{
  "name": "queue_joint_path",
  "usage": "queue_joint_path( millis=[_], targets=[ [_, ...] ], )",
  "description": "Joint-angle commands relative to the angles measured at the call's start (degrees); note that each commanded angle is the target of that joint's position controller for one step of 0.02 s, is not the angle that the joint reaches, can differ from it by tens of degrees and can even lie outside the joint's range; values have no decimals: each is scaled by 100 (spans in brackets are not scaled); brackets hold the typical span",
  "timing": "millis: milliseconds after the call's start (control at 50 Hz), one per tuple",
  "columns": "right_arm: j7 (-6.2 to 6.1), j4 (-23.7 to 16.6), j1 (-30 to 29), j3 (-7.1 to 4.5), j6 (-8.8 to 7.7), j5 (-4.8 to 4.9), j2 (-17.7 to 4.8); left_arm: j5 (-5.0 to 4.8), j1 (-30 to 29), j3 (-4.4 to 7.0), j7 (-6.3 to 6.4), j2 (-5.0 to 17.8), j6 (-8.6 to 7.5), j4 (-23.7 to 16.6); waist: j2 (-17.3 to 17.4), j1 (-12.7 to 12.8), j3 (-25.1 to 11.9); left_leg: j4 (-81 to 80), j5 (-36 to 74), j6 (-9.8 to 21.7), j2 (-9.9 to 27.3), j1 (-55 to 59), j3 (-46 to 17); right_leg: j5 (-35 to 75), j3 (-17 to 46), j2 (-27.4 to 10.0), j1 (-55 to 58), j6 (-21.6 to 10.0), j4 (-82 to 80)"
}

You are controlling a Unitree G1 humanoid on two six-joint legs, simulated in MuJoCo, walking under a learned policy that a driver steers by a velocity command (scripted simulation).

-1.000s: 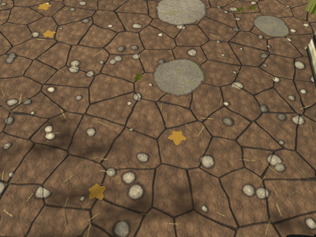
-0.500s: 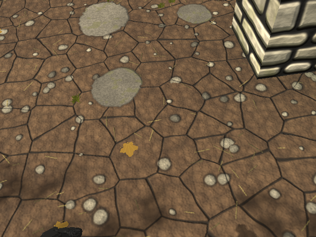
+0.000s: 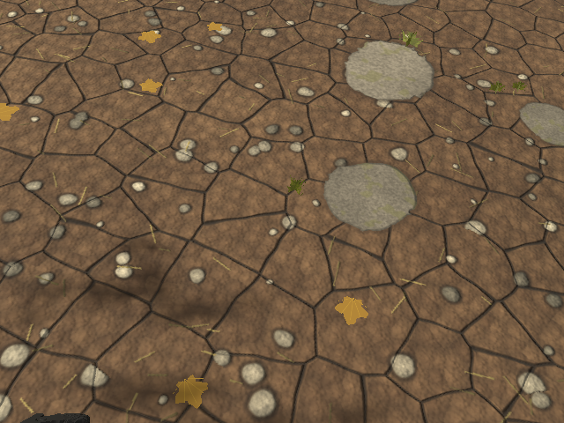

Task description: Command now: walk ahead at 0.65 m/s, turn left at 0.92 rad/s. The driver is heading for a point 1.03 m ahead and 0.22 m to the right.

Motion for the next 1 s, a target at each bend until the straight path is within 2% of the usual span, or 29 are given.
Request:
queue_joint_path(
  millis=[20, 80, 140, 200, 240, 260, 280, 300, 320, 340, 360, 380, 400, 420, 460, 500, 580, 640, 680, 720, 740, 760, 780, 800, 820, 840, 860, 940, 1000],
  targets=[
    [91, -192, -9, -372, -31, -173, -1280, 445, -347, -109, -136, 81, 322, -277, 751, -19, 190, -1504, -844, 718, 670, 156, -1502, 610, -284, 45, -779, 330, -323],
    [179, -1, 208, -212, -104, -118, -858, 205, -551, -153, -188, 201, 410, -301, 1105, -193, 412, -1807, -580, 700, 732, 241, -1275, 984, -455, -119, -825, 461, -1011],
    [128, 165, 454, -232, -197, -149, -990, 153, -1173, -167, -219, 326, 332, -464, 1041, -534, 616, -2012, -418, 648, 1043, 929, -1187, 1211, -599, -198, -1133, 252, -1666],
    [32, 406, 507, -226, -260, -179, -1061, 147, -1375, -197, -292, 358, 280, -639, 990, -509, 872, -2202, 223, 590, 1409, 1605, -853, 930, -646, -236, -1340, -208, -2064],
    [-29, 556, 328, -214, -282, -246, -1114, 123, -1135, -227, -300, 354, 271, -672, 973, -260, 858, -2017, 1819, 460, 1503, 1787, -327, 446, -767, -51, -946, -577, -2216],
    [-46, 572, 101, -202, -294, -286, -1157, 79, -745, -226, -253, 363, 281, -601, 972, -8, 616, -1591, 3643, 335, 1432, 1680, 74, 166, -937, 226, -209, -796, -2279],
    [-59, 610, 39, -207, -290, -330, -1246, 32, -96, -181, -178, 437, 290, -441, 1038, 294, 121, -776, 5816, 266, 1430, 1687, 313, -53, -1126, 573, 688, -965, -2052],
    [-80, 613, -108, -224, -242, -387, -1323, -15, 1147, -105, -101, 560, 275, -79, 1004, 878, -507, 662, 7085, 185, 1354, 1461, 568, -316, -1199, 895, 1906, -1084, -1946],
    [-113, 542, -350, -199, -232, -383, -1318, 10, 2543, 3, -20, 804, 244, 309, 573, 1546, -1111, 2592, 6495, 66, 1143, 273, 774, -570, -680, 702, 3701, -1205, -2102],
    [2, 238, -233, -24, -324, -227, -738, 58, 3144, 225, 51, 1582, 245, 451, -1136, 1409, -1537, 5073, 3354, -222, 151, -1734, 832, -3236, 2164, -592, 4931, -1834, -2987],
    [93, 183, -270, 67, -470, -335, -518, -10, 2543, 137, -28, 1383, 224, 455, -1621, 807, -1427, 5815, -358, -206, -516, -3095, 2, -4034, 5051, -1225, 5040, -2033, -4408],
    [98, 33, -862, 73, -543, -322, -755, -17, 1942, 129, -49, 1178, 222, 324, -925, 753, -659, 6116, -15, -131, -174, -3655, -356, -3263, 4790, -1227, 4635, -2007, -4455],
    [110, 20, -1129, 100, -614, -334, -894, -26, 1943, 111, -26, 1003, 195, 325, -73, 724, -491, 5787, 362, -114, 152, -3483, -345, -2405, 3998, -1118, 4096, -1956, -4388],
    [113, -30, -1242, 136, -616, -378, -824, -25, 1876, 69, 21, 867, 174, 369, 237, 525, -202, 5265, 428, -147, 363, -3240, -270, -1854, 3440, -920, 3438, -1851, -4452],
    [136, -113, -1298, 225, -442, -531, -672, -38, 1741, -67, 72, 576, 110, 474, 80, 160, 190, 4641, 252, -371, 564, -2897, -196, -1224, 2689, -423, 2498, -1798, -4592],
    [168, -200, -1478, 291, -270, -569, -566, -97, 1856, -82, 87, 576, 10, 490, 13, 102, 427, 4157, 98, -555, 662, -2999, 5, -942, 2358, -239, 2058, -1876, -4777],
    [285, -741, -2933, 453, -275, -405, -376, -124, 2042, -17, 119, 673, -44, 493, -31, 484, 854, 1993, 1486, -844, 471, -2594, 512, 489, 1925, 126, 1388, -1661, -5158],
    [279, -885, -3279, 464, -309, -306, -342, -206, 2369, 37, 125, 793, -62, 634, -162, 743, 484, 1122, 2420, -727, 201, -1972, 584, 2461, 1978, -9, 1990, -1397, -4907],
    [223, -890, -3196, 421, -323, -290, -457, -214, 2293, 71, 178, 905, -52, 651, -138, 661, 246, 636, 2315, -616, 62, -1492, 509, 3351, 1975, -64, 2492, -1217, -4489],
    [85, -609, -2224, 231, -336, -258, -870, -155, 2144, 124, 204, 1180, -62, 638, -151, 174, -554, 576, 1533, -497, -221, -41, 433, 4928, 1968, -28, 2768, -924, -3137],
    [-24, -351, -1176, 102, -344, -209, -1112, -109, 1851, 166, 173, 1373, -82, 583, -173, -460, -1058, 571, 1183, -443, -54, 1119, 361, 4823, 1939, 81, 2434, -828, -1908],
    [-173, -93, 85, -79, -352, -290, -1475, -47, 1614, 92, 152, 1063, -158, 493, 13, -1016, -1659, 828, -26, -318, 647, 2505, -196, 3773, 1726, 327, 1644, -803, -355],
    [-242, 29, 627, -202, -363, -562, -1834, -188, 1859, -166, 171, -24, -180, 274, 1590, -793, -2262, 320, -1934, 29, 2421, 3813, -2465, -1098, 1060, 928, 29, -763, 1636],
    [-155, -11, 81, -260, -316, -484, -1887, -300, 2113, -243, 177, 185, -109, 19, 2464, -325, -2656, -713, -2547, 365, 2922, 3602, -4738, -1408, 640, 800, -682, -782, 2451],
    [-117, -129, -617, -160, -290, -423, -1193, -136, 1595, -188, 195, 557, 2, 179, 1357, -316, -1605, -832, -2834, 285, 2474, 2684, -3760, -704, 514, 309, -941, -809, 2363],
    [-92, -63, -838, -71, -289, -393, -803, -36, 1290, -177, 121, 575, 70, 180, 701, -261, -939, -783, -1868, 243, 2263, 1907, -2775, -354, 398, 104, -888, -765, 2121],
    [-83, 60, -817, -39, -292, -431, -675, 15, 1068, -176, 40, 500, 138, 164, 409, -200, -577, -884, -988, 162, 2058, 1394, -2098, -324, 334, -45, -806, -719, 1977],
    [27, 659, -424, 48, -489, -212, -368, 99, 449, -344, -189, -17, 423, -319, 643, 119, 121, -1261, 755, -37, 1843, 615, -379, -252, 196, -482, -1165, -641, 1754],
    [51, 720, -780, 70, -612, -205, -408, 122, -127, -460, -264, -74, 401, -752, 599, 408, 563, -1478, 3113, -103, 1532, -28, 817, 486, -46, -359, -952, -543, 653]
  ],
)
